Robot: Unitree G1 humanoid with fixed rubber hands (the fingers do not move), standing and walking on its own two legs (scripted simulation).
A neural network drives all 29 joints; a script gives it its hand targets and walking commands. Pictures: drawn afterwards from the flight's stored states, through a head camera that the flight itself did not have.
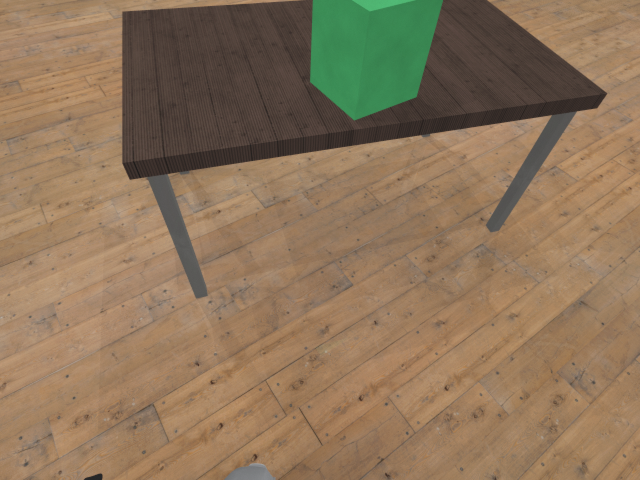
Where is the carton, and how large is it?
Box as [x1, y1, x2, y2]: [310, 0, 442, 119]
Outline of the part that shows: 313,0 310,81 353,119 359,118 416,96 442,0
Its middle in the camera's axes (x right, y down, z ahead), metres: +0.12 -0.49 +0.95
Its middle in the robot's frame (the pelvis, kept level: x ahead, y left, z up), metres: +1.05 -0.11 +0.02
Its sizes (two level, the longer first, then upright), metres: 0.210 0.200 0.250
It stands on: a table, 0.64 m high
